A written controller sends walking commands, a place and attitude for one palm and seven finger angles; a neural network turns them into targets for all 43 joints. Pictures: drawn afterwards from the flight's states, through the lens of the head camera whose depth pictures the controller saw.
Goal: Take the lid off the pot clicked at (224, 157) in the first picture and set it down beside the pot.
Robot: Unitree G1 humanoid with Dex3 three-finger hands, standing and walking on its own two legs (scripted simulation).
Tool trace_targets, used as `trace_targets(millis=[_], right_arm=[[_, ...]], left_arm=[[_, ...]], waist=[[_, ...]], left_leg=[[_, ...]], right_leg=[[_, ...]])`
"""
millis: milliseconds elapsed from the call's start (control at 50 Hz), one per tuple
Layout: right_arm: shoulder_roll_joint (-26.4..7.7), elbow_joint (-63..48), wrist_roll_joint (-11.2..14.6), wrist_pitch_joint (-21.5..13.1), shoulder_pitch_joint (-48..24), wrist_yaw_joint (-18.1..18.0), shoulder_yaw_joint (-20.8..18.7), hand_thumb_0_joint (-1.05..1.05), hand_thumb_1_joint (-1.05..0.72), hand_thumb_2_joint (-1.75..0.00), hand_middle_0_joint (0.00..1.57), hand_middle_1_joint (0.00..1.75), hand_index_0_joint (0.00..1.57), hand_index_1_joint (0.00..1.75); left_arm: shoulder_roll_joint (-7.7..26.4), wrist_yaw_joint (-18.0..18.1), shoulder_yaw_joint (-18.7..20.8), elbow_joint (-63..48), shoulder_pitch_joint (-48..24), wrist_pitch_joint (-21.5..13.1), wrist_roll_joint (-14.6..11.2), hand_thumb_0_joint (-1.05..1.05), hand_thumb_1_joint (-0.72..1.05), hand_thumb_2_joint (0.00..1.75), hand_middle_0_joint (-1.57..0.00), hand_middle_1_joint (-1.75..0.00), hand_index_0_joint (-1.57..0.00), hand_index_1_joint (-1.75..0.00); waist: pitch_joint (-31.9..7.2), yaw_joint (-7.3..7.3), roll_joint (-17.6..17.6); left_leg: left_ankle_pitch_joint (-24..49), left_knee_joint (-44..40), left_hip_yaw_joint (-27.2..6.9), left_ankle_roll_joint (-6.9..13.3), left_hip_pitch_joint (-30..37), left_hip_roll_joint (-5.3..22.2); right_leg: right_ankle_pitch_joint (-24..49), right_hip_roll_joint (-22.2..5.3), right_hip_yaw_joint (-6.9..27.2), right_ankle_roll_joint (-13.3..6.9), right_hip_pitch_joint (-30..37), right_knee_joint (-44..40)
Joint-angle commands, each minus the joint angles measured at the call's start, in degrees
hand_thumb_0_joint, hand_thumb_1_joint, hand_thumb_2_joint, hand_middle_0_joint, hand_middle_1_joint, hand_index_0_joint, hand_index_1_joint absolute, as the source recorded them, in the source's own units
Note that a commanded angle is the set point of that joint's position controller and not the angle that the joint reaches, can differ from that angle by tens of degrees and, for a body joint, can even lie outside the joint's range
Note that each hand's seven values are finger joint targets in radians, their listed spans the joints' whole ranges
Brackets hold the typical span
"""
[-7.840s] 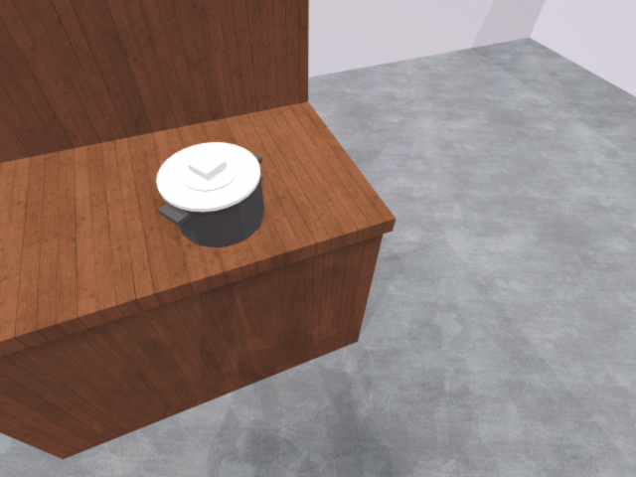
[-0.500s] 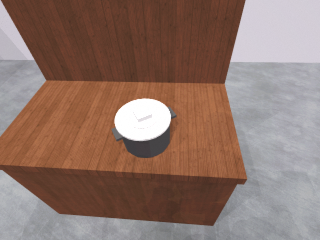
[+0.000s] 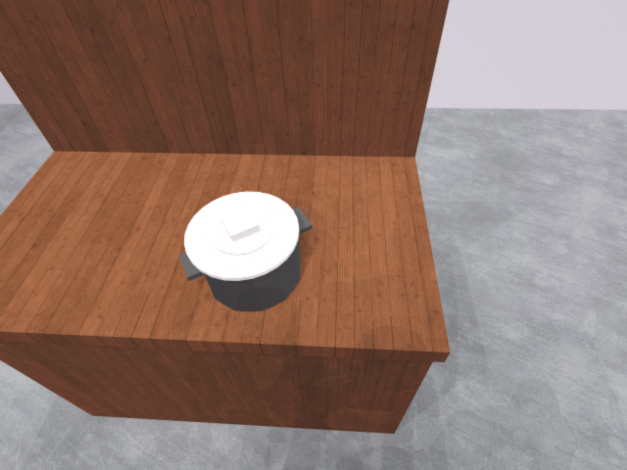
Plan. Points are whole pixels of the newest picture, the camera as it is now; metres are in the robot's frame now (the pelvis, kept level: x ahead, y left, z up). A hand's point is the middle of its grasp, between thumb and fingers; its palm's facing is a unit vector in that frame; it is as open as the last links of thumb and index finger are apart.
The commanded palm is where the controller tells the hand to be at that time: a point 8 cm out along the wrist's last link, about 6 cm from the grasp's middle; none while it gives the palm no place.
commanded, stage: look again from close up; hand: left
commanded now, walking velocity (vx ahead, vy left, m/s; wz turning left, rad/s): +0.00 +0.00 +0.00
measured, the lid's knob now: (240, 223) +0.47 +0.15 +0.02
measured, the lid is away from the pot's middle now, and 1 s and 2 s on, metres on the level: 0.00 0.00 0.00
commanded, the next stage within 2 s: lift the closed hand beside the body in 1.02 s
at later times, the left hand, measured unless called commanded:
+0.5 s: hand out of the picture +0.00 +0.18 -0.17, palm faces +0.00 -0.98 -0.20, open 7.3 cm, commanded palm none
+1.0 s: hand out of the picture -0.02 +0.19 -0.17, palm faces +0.00 -0.98 -0.18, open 7.4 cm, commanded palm none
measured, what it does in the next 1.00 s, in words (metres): stands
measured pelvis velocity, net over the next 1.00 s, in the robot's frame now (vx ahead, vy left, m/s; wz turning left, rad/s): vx -0.02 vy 0.02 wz -0.01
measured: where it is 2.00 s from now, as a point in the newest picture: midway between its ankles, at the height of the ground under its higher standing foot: outside the picture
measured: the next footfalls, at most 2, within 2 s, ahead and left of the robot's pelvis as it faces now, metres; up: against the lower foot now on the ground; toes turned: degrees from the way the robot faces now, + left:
none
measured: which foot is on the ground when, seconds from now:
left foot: down 0.00-1.00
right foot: down 0.00-1.00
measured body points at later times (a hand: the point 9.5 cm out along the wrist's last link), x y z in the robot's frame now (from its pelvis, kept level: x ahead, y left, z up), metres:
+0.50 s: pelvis -0.01 +0.00 +0.00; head +0.01 +0.00 +0.45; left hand +0.00 +0.23 -0.15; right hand -0.01 -0.21 -0.16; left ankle -0.02 +0.16 -0.73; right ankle -0.01 -0.13 -0.73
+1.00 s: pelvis -0.02 +0.02 +0.00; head +0.00 +0.03 +0.45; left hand -0.02 +0.24 -0.16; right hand -0.03 -0.19 -0.16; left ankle -0.02 +0.16 -0.73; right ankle -0.01 -0.13 -0.73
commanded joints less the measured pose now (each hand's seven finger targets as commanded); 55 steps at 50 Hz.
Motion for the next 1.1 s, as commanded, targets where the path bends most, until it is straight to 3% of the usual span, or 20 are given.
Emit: trace_targets(millis=[0,140,260,380,620,840,1080], right_arm=[[-4.2,-1.7,0.3,-0.7,3.7,-0.2,-0.5,0.0,-0.9,-0.9,0.2,0.3,0.2,0.3],[-3.6,-0.3,0.4,-0.5,4.1,-0.3,-0.3,0.0,-0.9,-0.9,0.2,0.3,0.2,0.3],[-3.7,0.5,0.4,-0.8,4.5,-0.3,-0.3,0.0,-0.9,-0.9,0.2,0.3,0.2,0.3],[-2.9,1.1,0.4,-0.6,5.1,-0.2,-0.4,0.0,-0.9,-0.9,0.2,0.3,0.2,0.3],[-2.2,2.0,0.6,-1.3,6.2,-0.3,-0.4,0.0,-0.9,-0.9,0.2,0.3,0.2,0.3],[-1.6,2.7,0.8,-1.4,6.6,-0.4,-0.6,0.0,-0.9,-0.9,0.2,0.3,0.2,0.3],[-1.2,2.7,0.8,-1.3,6.9,-0.2,-0.6,0.0,-0.9,-0.9,0.2,0.3,0.2,0.3]], left_arm=[[8.0,0.3,1.6,-1.7,3.8,-0.5,-0.3,0.0,0.9,0.9,-0.2,-0.3,-0.2,-0.3],[7.8,0.1,1.5,-1.4,3.6,-0.2,-0.4,0.0,0.9,0.9,-0.2,-0.3,-0.2,-0.3],[7.3,0.1,1.4,-1.1,4.1,-0.2,-0.4,0.0,0.9,0.9,-0.2,-0.3,-0.2,-0.3],[7.0,0.0,1.2,-0.6,4.3,-0.1,-0.3,0.0,0.9,0.9,-0.2,-0.3,-0.2,-0.3],[5.4,0.1,1.1,0.3,5.8,0.1,-0.2,0.0,0.9,0.9,-0.2,-0.3,-0.2,-0.3],[4.8,0.2,0.8,1.0,6.8,0.0,-0.2,0.0,0.9,0.9,-0.2,-0.3,-0.2,-0.3],[4.3,0.3,0.6,1.4,7.9,0.0,0.0,0.0,0.9,0.9,-0.2,-0.3,-0.2,-0.3]], waist=[[-1.4,-0.12,-3.0],[1.0,0.06,-3.3],[0.5,0.18,-2.1],[2.1,-0.05,-2.7],[1.6,0.33,-0.6],[2.3,0.49,-2.5],[3.0,0.34,-1.3]], left_leg=[[13.2,-2.8,-0.5,2.1,1.9,2.0],[11.1,-4.2,-0.3,2.2,1.6,2.4],[11.7,-4.1,-0.5,2.3,1.6,2.5],[7.6,-4.6,-0.3,2.3,0.7,2.2],[9.1,-5.5,-1.3,3.2,0.0,2.8],[8.4,-5.9,-1.4,3.8,-0.3,2.9],[5.0,-5.8,-1.6,3.8,-1.6,2.4]], right_leg=[[19.5,-4.6,3.2,-3.0,0.6,-6.6],[15.8,-4.2,2.7,-2.9,-0.1,-8.2],[14.8,-4.1,2.5,-2.8,0.3,-8.3],[8.7,-3.9,3.4,-2.8,-1.6,-10.0],[9.1,-3.4,2.5,-2.6,-0.7,-8.7],[9.4,-3.4,2.3,-2.4,-1.0,-8.7],[6.3,-3.4,3.1,-2.3,-2.1,-9.3]])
